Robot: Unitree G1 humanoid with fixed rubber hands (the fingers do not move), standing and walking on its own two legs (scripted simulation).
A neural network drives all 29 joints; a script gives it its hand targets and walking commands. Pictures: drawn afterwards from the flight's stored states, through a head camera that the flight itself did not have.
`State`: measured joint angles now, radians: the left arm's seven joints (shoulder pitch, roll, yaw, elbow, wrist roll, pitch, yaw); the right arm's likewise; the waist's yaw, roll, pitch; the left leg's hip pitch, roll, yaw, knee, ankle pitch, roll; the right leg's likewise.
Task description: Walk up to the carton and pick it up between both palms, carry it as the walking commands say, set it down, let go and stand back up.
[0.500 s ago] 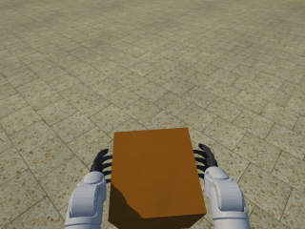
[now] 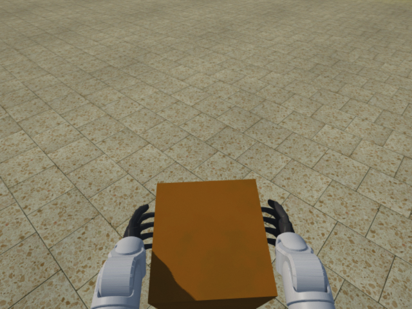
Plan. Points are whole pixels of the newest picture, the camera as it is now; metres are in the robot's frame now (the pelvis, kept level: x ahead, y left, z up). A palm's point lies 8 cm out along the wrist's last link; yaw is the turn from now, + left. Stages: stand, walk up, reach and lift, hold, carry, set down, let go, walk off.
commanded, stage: carry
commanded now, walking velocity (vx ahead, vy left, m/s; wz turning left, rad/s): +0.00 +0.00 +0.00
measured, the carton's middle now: (209, 251) +0.29 +0.00 -0.04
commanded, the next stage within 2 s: hold in 0.04 s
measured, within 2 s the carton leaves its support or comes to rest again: neither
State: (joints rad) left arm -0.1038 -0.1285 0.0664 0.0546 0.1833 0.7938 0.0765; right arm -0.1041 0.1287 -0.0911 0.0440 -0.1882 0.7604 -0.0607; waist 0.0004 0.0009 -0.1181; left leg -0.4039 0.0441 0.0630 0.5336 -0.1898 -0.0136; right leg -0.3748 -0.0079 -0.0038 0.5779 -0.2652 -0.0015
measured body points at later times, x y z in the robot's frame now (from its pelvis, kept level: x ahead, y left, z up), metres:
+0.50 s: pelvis +0.02 +0.01 +0.01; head -0.03 +0.01 +0.46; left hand +0.31 +0.16 +0.04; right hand +0.32 -0.14 +0.06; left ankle +0.05 +0.13 -0.73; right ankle +0.02 -0.12 -0.73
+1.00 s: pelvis +0.00 +0.00 +0.01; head -0.03 +0.01 +0.46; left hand +0.29 +0.17 +0.04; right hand +0.32 -0.12 +0.04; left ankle +0.05 +0.13 -0.73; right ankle +0.02 -0.12 -0.73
